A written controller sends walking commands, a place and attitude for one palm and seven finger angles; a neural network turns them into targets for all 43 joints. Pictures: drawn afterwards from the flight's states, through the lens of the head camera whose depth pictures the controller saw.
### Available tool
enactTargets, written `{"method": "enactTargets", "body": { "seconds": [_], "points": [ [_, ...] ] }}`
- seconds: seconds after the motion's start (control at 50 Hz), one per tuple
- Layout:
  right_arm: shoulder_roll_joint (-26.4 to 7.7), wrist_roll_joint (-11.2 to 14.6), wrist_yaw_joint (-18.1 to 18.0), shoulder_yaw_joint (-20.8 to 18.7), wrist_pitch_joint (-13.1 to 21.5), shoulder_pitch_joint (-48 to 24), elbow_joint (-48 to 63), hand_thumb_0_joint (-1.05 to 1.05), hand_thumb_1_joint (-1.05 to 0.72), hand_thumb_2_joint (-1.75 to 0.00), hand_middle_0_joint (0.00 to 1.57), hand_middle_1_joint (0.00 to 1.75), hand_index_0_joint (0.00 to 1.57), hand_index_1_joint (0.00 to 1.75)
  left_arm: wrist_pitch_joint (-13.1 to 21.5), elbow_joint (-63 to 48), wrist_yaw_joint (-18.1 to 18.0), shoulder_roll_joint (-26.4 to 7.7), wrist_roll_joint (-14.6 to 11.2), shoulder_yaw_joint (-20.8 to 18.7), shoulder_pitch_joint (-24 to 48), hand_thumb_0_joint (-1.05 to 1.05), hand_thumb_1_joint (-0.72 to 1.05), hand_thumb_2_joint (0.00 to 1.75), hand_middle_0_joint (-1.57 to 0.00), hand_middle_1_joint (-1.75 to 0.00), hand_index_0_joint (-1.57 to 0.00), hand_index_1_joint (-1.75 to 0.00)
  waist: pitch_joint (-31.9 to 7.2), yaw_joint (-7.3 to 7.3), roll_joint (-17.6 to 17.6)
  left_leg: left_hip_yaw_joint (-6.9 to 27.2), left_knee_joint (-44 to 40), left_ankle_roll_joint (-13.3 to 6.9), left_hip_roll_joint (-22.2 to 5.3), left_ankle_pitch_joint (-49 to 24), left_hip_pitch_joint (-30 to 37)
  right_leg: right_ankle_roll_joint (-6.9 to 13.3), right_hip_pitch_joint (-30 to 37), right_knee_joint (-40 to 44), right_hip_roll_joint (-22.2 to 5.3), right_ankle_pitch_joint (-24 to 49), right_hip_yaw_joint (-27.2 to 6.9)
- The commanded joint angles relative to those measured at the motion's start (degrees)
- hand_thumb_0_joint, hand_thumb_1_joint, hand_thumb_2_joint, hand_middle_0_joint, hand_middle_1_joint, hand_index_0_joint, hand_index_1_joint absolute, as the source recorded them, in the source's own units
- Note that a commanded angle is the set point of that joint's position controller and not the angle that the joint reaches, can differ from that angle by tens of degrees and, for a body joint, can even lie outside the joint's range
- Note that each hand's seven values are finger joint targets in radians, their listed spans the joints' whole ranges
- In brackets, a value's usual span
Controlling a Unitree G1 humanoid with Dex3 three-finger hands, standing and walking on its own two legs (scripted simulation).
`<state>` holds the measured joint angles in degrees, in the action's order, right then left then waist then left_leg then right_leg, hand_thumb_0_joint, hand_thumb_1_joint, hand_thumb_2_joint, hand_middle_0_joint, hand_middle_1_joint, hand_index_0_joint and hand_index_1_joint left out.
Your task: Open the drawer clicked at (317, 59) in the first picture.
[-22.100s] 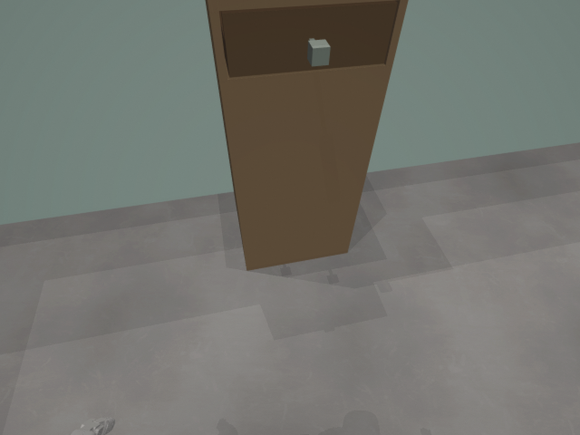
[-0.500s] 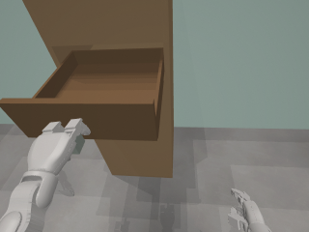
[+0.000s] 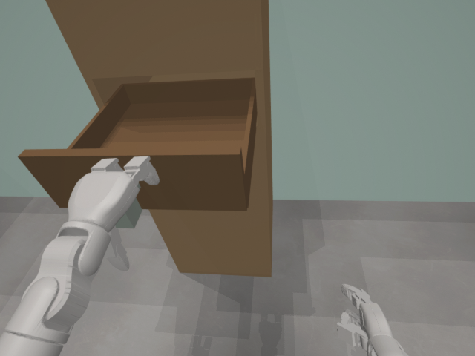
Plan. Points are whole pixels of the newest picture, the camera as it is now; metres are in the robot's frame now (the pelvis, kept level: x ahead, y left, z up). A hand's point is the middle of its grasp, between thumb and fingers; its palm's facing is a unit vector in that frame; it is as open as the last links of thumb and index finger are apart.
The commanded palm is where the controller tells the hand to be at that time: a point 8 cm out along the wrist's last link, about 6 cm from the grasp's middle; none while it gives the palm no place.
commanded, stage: lift the hand off the handle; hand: left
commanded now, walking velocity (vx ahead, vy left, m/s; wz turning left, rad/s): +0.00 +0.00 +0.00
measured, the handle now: (128, 202) +0.31 +0.24 +0.13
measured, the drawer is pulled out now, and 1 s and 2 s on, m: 0.29 0.29 0.29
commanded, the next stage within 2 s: draw the hand back to the body in 1.00 s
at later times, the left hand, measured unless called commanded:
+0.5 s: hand (108, 175) +0.28 +0.22 +0.22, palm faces +0.23 -0.03 -0.97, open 13.8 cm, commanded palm +0.23 +0.22 +0.28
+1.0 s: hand (84, 136) +0.29 +0.23 +0.28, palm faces +0.27 +0.00 -0.96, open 13.9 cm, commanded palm +0.23 +0.23 +0.34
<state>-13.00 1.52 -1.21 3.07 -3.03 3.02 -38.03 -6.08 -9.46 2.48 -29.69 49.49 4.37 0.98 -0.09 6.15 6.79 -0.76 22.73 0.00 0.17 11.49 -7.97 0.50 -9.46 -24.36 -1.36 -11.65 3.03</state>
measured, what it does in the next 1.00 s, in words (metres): stands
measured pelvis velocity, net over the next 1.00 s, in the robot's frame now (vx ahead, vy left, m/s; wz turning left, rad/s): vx -0.01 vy -0.01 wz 0.01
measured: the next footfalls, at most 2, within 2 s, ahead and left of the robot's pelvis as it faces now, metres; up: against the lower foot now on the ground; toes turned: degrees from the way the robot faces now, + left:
none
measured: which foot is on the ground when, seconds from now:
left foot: down 0.00-1.00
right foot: down 0.00-1.00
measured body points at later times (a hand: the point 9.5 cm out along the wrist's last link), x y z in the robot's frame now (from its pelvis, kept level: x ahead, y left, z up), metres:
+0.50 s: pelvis +0.00 -0.01 +0.00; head -0.02 -0.07 +0.44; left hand +0.26 +0.22 +0.27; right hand +0.25 -0.20 -0.09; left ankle +0.01 +0.12 -0.74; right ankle +0.02 -0.11 -0.74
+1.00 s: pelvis -0.01 -0.01 -0.01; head -0.03 -0.07 +0.44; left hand +0.27 +0.23 +0.33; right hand +0.24 -0.20 -0.09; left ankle +0.01 +0.12 -0.74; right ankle +0.02 -0.11 -0.74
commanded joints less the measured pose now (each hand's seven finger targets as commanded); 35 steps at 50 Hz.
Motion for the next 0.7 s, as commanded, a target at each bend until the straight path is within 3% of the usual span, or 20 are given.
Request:
{"method": "enactTargets", "body": {
  "seconds": [0.0, 0.02, 0.08, 0.1, 0.18, 0.2, 0.22, 0.28, 0.34, 0.38, 0.4, 0.44, 0.48, 0.5, 0.56, 0.58, 0.6, 0.62, 0.66, 0.68],
  "points": [
    [-5.06, -0.18, 0.41, -1.55, 3.29, -11.78, 10.59, 0.00, -0.90, -0.90, 0.20, 0.30, 0.20, 0.30, -0.28, -16.59, -2.30, -12.85, -0.05, -10.93, 16.15, 0.00, -0.50, 0.30, -0.30, -1.20, -0.30, -1.20, -12.93, 1.03, -3.54, -0.34, -3.08, -0.61, 1.57, -10.00, 0.40, 0.53, 6.85, 3.44, 1.71, 4.57, -0.98],
    [-5.11, 0.10, 0.48, -1.84, 2.92, -11.23, 9.90, 0.00, -0.90, -0.90, 0.20, 0.30, 0.20, 0.30, -0.87, -14.24, -2.01, -11.91, -0.57, -10.70, 13.21, 0.00, -0.50, 0.30, -0.30, -1.20, -0.30, -1.20, -10.09, 0.50, -4.40, -0.36, -3.30, -0.61, 1.33, -9.72, -0.07, 0.48, 5.56, 3.83, 1.87, 4.43, -0.62],
    [-6.18, 0.91, 0.73, -1.69, 2.52, -12.38, 10.28, 0.00, -0.90, -0.90, 0.20, 0.30, 0.20, 0.30, -2.83, -15.18, -0.63, -13.41, -1.08, -10.89, 16.75, 0.00, -0.50, 0.30, -0.30, -1.20, -0.30, -1.20, -9.05, 0.06, -3.71, -0.17, -3.64, -0.28, 1.04, -7.49, -0.37, 0.52, 4.65, 4.22, 1.92, 2.47, -1.11],
    [-5.55, 0.60, 0.89, -1.28, 2.56, -12.85, 10.79, 0.00, -0.90, -0.90, 0.20, 0.30, 0.20, 0.30, -3.31, -15.69, 0.15, -11.00, -0.64, -7.89, 18.22, 0.00, -0.50, 0.30, -0.30, -1.20, -0.30, -1.20, -9.80, 0.13, -3.81, -0.45, -3.73, -0.50, 1.50, -7.18, -0.24, 0.41, 4.62, 4.26, 1.69, 1.53, -0.95],
    [-6.59, 1.11, 0.51, -1.44, 2.09, -13.31, 10.94, 0.00, -0.90, -0.90, 0.20, 0.30, 0.20, 0.30, -4.62, -16.50, 1.74, -16.67, -1.02, -12.31, 20.38, 0.00, -0.50, 0.30, -0.30, -1.20, -0.30, -1.20, -11.52, 0.39, -3.30, -0.06, -3.21, -0.55, 1.24, -7.19, -0.10, 0.52, 5.77, 3.87, 1.72, 2.30, -1.81],
    [-5.84, 0.66, 0.64, -1.08, 2.34, -13.32, 11.24, 0.00, -0.90, -0.90, 0.20, 0.30, 0.20, 0.30, -4.30, -16.84, 2.42, -13.95, -0.75, -9.26, 22.30, 0.00, -0.50, 0.30, -0.30, -1.20, -0.30, -1.20, -12.65, 0.28, -4.00, -0.22, -3.06, -0.76, 1.78, -8.10, 0.14, 0.47, 6.05, 3.58, 1.40, 2.70, -1.52],
    [-5.99, 0.79, 0.56, -1.56, 2.00, -12.43, 10.54, 0.00, -0.90, -0.90, 0.20, 0.30, 0.20, 0.30, -4.28, -15.41, 2.65, -15.11, -1.41, -10.92, 20.34, 0.00, -0.50, 0.30, -0.30, -1.20, -0.30, -1.20, -11.09, -0.17, -4.36, -0.07, -3.36, -0.75, 1.40, -7.98, 0.01, 0.36, 5.52, 3.87, 1.56, 3.09, -1.24],
    [-6.70, 0.94, 0.57, -1.44, 2.64, -13.04, 11.39, 0.00, -0.90, -0.90, 0.20, 0.30, 0.20, 0.30, -3.45, -19.12, 3.63, -19.97, -2.81, -15.23, 22.85, 0.00, -0.50, 0.30, -0.30, -1.20, -0.30, -1.20, -13.58, 0.40, -3.40, 0.02, -1.99, -0.71, 1.42, -9.25, 0.44, 0.35, 7.03, 3.21, 1.35, 5.63, -2.29],
    [-6.46, 0.77, 0.83, -1.34, 2.53, -12.36, 11.15, 0.00, -0.90, -0.90, 0.20, 0.30, 0.20, 0.30, -3.11, -17.81, 4.34, -16.97, -3.30, -12.91, 22.71, 0.00, -0.50, 0.30, -0.30, -1.20, -0.30, -1.20, -11.43, 0.10, -3.25, -0.09, -2.48, -0.67, 1.68, -9.85, -0.17, 0.18, 5.50, 3.39, 1.37, 5.87, -1.29],
    [-6.58, 1.13, 1.06, -1.53, 3.07, -13.07, 11.56, 0.00, -0.90, -0.90, 0.20, 0.30, 0.20, 0.30, -3.22, -19.59, 4.44, -19.90, -4.24, -15.79, 23.60, 0.00, -0.50, 0.30, -0.30, -1.20, -0.30, -1.20, -13.38, 0.66, -2.84, 0.10, -1.52, -0.54, 1.47, -10.65, 0.49, 0.38, 6.41, 2.84, 1.40, 6.98, -2.02],
    [-5.95, 0.77, 1.35, -0.94, 3.10, -13.03, 11.75, 0.00, -0.90, -0.90, 0.20, 0.30, 0.20, 0.30, -3.73, -17.91, 4.89, -17.62, -3.79, -13.50, 23.41, 0.00, -0.50, 0.30, -0.30, -1.20, -0.30, -1.20, -13.22, 0.85, -3.90, -0.03, -1.78, -0.61, 1.87, -11.22, -0.48, 0.35, 6.70, 2.43, 1.20, 7.13, -1.49],
    [-6.62, 1.13, 1.63, -1.19, 2.18, -12.94, 11.54, 0.00, -0.90, -0.90, 0.20, 0.30, 0.20, 0.30, -5.07, -16.56, 5.44, -17.86, -4.13, -13.92, 22.61, 0.00, -0.50, 0.30, -0.30, -1.20, -0.30, -1.20, -10.99, 0.72, -4.41, -0.18, -2.18, -0.56, 1.57, -10.18, -1.41, 0.20, 5.56, 2.79, 1.25, 6.58, -1.43],
    [-6.96, 1.65, 1.80, -1.24, 2.07, -13.93, 11.83, 0.00, -0.90, -0.90, 0.20, 0.30, 0.20, 0.30, -6.26, -17.92, 6.10, -20.37, -4.56, -15.86, 24.69, 0.00, -0.50, 0.30, -0.30, -1.20, -0.30, -1.20, -12.52, 0.97, -3.21, -0.04, -1.69, -0.37, 1.27, -10.03, -1.15, 0.49, 5.93, 2.23, 1.30, 6.45, -2.06],
    [-6.27, 1.32, 2.13, -0.70, 2.14, -14.35, 12.43, 0.00, -0.90, -0.90, 0.20, 0.30, 0.20, 0.30, -6.70, -18.44, 6.80, -17.55, -4.09, -12.61, 26.36, 0.00, -0.50, 0.30, -0.30, -1.20, -0.30, -1.20, -13.69, 0.87, -3.34, -0.13, -1.68, -0.45, 1.74, -10.54, -1.54, 0.47, 6.58, 1.76, 1.01, 6.56, -1.86],
    [-6.93, 1.63, 2.11, -0.84, 1.20, -14.24, 12.54, 0.00, -0.90, -0.90, 0.20, 0.30, 0.20, 0.30, -8.28, -17.38, 8.18, -20.12, -4.36, -14.54, 26.42, 0.00, -0.50, 0.30, -0.30, -1.20, -0.30, -1.20, -12.78, 0.75, -5.33, -0.25, -1.70, -0.70, 1.47, -9.08, -2.47, 0.08, 5.76, 1.88, 0.94, 5.78, -2.00],
    [-7.27, 1.83, 2.00, -1.07, 1.44, -14.57, 12.55, 0.00, -0.90, -0.90, 0.20, 0.30, 0.20, 0.30, -8.36, -18.28, 8.46, -23.13, -4.54, -17.20, 27.33, 0.00, -0.50, 0.30, -0.30, -1.20, -0.30, -1.20, -13.88, 1.03, -5.11, -0.16, -1.06, -0.62, 1.13, -9.57, -2.13, 0.31, 6.18, 1.41, 1.08, 6.28, -2.43],
    [-6.38, 1.54, 2.23, -0.45, 1.59, -15.12, 13.41, 0.00, -0.90, -0.90, 0.20, 0.30, 0.20, 0.30, -8.47, -19.51, 9.25, -20.06, -4.54, -14.10, 28.25, 0.00, -0.50, 0.30, -0.30, -1.20, -0.30, -1.20, -15.57, 1.20, -4.25, -0.21, -0.73, -0.76, 1.73, -10.44, -2.21, 0.29, 7.13, 0.81, 0.70, 6.91, -2.50],
    [-6.52, 1.68, 2.15, -0.96, 1.15, -13.90, 12.25, 0.00, -0.90, -0.90, 0.20, 0.30, 0.20, 0.30, -8.75, -16.94, 9.46, -21.61, -4.87, -16.25, 26.31, 0.00, -0.50, 0.30, -0.30, -1.20, -0.30, -1.20, -13.82, 0.56, -5.13, -0.27, -0.91, -0.77, 1.29, -10.64, -2.42, 0.13, 6.14, 1.04, 0.98, 7.44, -2.01],
    [-6.70, 1.79, 2.28, -0.73, 1.04, -14.73, 13.56, 0.00, -0.90, -0.90, 0.20, 0.30, 0.20, 0.30, -8.75, -20.17, 10.45, -21.73, -5.51, -15.78, 27.87, 0.00, -0.50, 0.30, -0.30, -1.20, -0.30, -1.20, -14.74, 0.98, -4.91, -0.32, -0.60, -0.98, 1.57, -10.27, -2.29, -0.02, 6.21, 0.80, 0.76, 7.62, -2.39],
    [-7.15, 1.87, 2.12, -0.97, 1.42, -14.58, 13.31, 0.00, -0.90, -0.90, 0.20, 0.30, 0.20, 0.30, -8.61, -20.31, 10.49, -25.45, -6.12, -19.19, 28.44, 0.00, -0.50, 0.30, -0.30, -1.20, -0.30, -1.20, -15.37, 1.22, -4.34, -0.23, -0.05, -0.77, 1.14, -10.26, -2.17, 0.28, 6.58, 0.54, 0.72, 7.85, -2.99]
  ]
}}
